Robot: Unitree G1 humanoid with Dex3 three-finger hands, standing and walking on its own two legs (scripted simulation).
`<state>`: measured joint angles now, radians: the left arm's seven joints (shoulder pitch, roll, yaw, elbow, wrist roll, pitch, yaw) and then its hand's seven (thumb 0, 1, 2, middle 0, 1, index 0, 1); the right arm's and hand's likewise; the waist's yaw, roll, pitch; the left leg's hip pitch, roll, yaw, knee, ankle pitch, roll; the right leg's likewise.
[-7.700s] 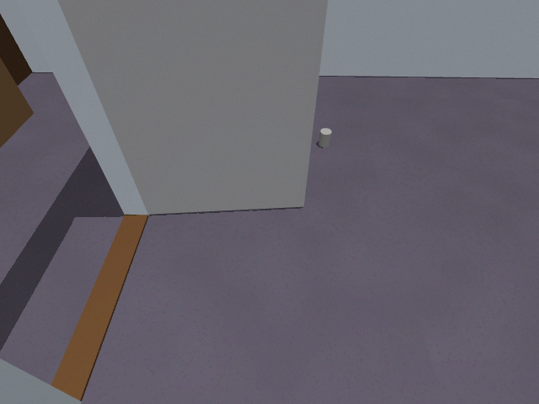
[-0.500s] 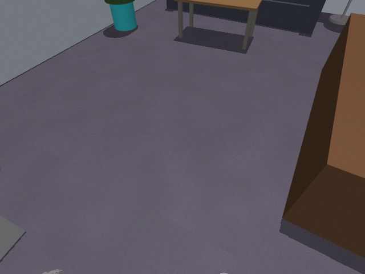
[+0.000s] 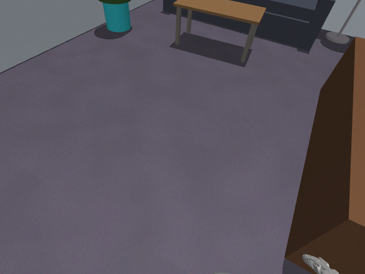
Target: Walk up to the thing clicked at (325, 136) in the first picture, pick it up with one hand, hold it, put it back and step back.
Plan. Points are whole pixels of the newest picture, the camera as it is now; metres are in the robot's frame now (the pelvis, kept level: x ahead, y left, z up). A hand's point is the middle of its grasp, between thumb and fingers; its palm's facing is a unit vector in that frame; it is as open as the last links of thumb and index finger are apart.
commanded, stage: walk up
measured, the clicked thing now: out of the picture +0.65 +1.24 -0.72
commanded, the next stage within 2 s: stand in 1.20 s
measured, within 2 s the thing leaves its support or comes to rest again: neither
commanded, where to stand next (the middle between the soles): +0.27 -0.02 m, yaw -9 degrees
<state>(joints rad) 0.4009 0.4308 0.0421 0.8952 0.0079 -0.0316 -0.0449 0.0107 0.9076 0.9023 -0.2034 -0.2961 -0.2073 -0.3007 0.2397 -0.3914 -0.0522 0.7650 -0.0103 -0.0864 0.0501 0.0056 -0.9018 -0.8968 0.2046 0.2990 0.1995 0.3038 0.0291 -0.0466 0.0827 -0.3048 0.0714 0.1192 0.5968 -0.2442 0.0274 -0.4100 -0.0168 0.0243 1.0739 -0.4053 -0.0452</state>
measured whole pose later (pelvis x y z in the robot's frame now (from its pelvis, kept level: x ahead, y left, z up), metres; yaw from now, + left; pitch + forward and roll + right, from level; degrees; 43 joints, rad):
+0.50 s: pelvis +0.16 -0.03 +0.00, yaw -7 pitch -3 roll +0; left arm 0.32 0.41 0.04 0.80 0.01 -0.09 -0.02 0.00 0.90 0.90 -0.21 -0.30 -0.21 -0.30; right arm 0.28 -0.42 -0.04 0.84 -0.01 -0.01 0.04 0.01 -0.90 -0.90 0.20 0.30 0.20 0.30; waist 0.01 0.07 0.11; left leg -0.46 0.09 0.02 0.93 -0.40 0.01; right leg -0.27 0.00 -0.01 0.59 -0.27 -0.02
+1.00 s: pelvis +0.20 +0.00 +0.00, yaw -11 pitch -3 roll -1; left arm 0.17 0.38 0.00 1.06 0.00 -0.01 -0.01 0.01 0.91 0.90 -0.20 -0.30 -0.21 -0.30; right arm 0.07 -0.36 0.01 1.03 0.01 -0.01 0.02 0.01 -0.90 -0.90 0.21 0.30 0.20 0.30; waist 0.02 0.00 0.08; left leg -0.33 0.08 0.08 0.58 -0.20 -0.01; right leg -0.21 0.00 0.04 0.57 -0.31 0.03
